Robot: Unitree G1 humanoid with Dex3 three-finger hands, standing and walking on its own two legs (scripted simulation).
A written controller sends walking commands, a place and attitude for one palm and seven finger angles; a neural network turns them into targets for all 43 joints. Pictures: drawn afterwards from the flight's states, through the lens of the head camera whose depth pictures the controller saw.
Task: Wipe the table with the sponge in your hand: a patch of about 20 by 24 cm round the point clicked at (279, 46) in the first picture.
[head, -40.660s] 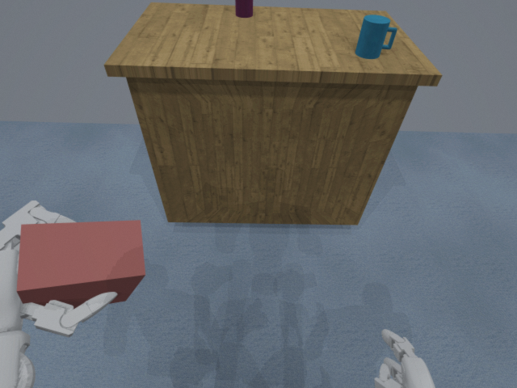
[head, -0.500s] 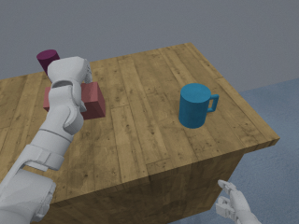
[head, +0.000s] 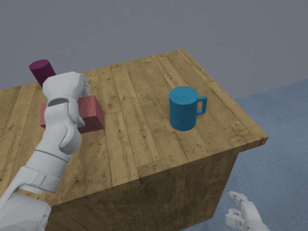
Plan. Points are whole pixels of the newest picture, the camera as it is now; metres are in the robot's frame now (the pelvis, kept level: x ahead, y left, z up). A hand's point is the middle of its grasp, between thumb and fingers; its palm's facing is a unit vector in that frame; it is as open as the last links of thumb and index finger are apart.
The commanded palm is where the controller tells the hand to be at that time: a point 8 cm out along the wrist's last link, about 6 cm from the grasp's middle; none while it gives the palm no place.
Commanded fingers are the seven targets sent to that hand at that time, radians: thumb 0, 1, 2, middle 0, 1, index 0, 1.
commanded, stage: wipe back along the middle lane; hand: left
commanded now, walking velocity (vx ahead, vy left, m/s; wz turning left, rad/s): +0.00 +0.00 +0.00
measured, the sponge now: (78, 120) +0.37 +0.26 +0.11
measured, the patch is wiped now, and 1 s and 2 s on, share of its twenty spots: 0.75 0.80 0.90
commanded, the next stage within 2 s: slide across to the third lane in 1.16 s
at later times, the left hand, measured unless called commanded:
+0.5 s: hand (72, 114) +0.33 +0.23 +0.18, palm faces +0.17 -0.02 -0.99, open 9.5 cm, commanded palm +0.28 +0.23 +0.20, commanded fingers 0.00 0.10 1.30 -1.20 -1.60 -1.20 -1.60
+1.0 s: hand (72, 129) +0.28 +0.21 +0.18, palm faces +0.30 -0.14 -0.94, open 9.5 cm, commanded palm +0.23 +0.20 +0.19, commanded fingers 0.00 0.10 1.30 -1.20 -1.60 -1.20 -1.60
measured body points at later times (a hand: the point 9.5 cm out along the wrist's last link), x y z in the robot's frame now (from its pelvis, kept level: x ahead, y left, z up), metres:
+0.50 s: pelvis +0.00 -0.01 +0.00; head -0.02 -0.07 +0.44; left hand +0.32 +0.23 +0.23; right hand +0.23 -0.24 -0.10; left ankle -0.02 +0.09 -0.74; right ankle -0.01 -0.09 -0.74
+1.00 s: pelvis +0.00 +0.00 +0.00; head -0.03 -0.06 +0.44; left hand +0.26 +0.21 +0.23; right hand +0.24 -0.20 -0.08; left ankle -0.02 +0.09 -0.74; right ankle -0.01 -0.09 -0.74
